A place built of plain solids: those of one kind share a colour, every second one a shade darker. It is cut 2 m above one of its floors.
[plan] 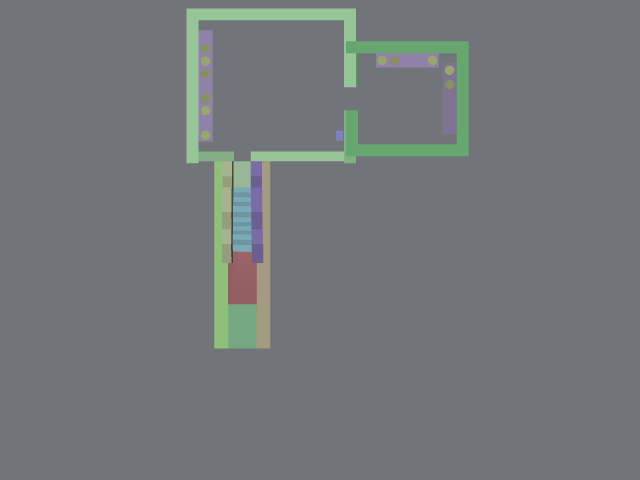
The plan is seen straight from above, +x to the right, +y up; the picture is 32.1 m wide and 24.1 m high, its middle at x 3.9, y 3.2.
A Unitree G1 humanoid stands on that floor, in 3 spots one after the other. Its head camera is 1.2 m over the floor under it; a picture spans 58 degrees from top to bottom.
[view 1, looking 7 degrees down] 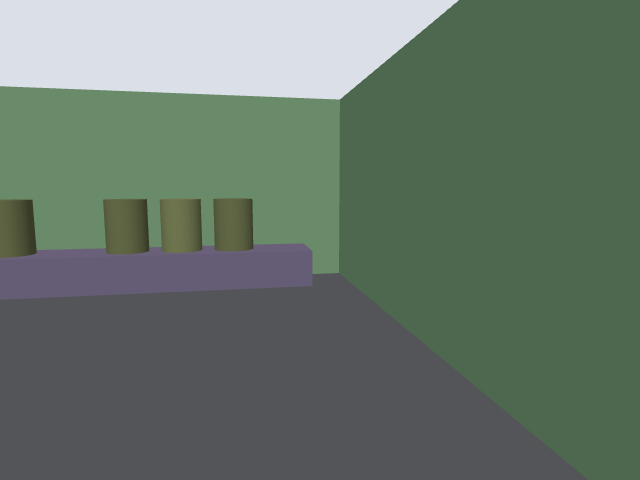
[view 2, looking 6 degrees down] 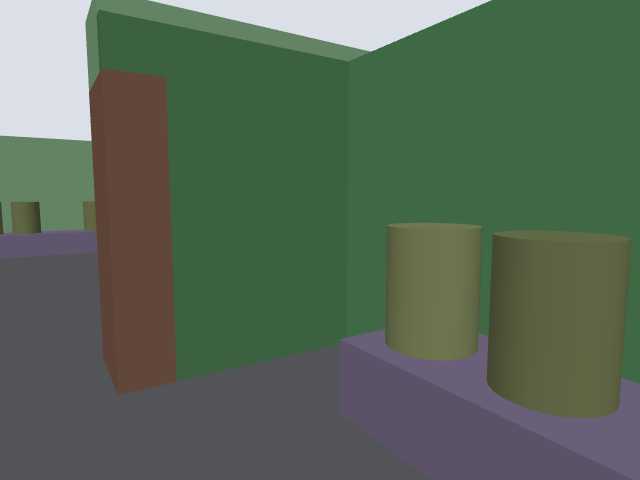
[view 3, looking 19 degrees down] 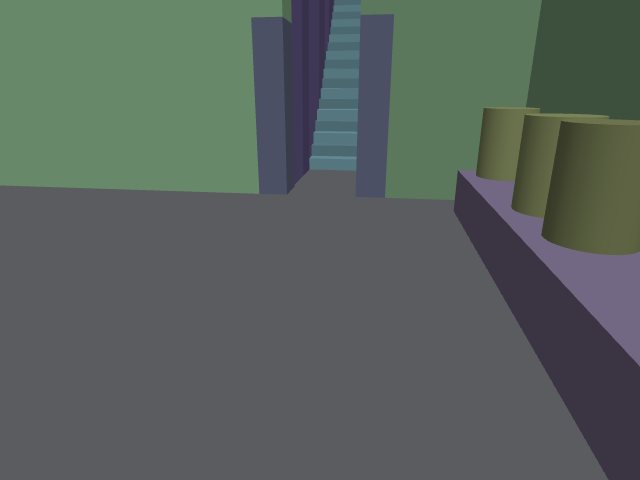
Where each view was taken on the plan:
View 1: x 3.61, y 12.83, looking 169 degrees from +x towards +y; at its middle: wall_chamber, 5.97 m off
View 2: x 8.56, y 10.53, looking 147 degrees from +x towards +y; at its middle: wall_side_chamber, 3.30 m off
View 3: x -0.70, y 12.73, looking -82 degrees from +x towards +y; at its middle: ground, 3.69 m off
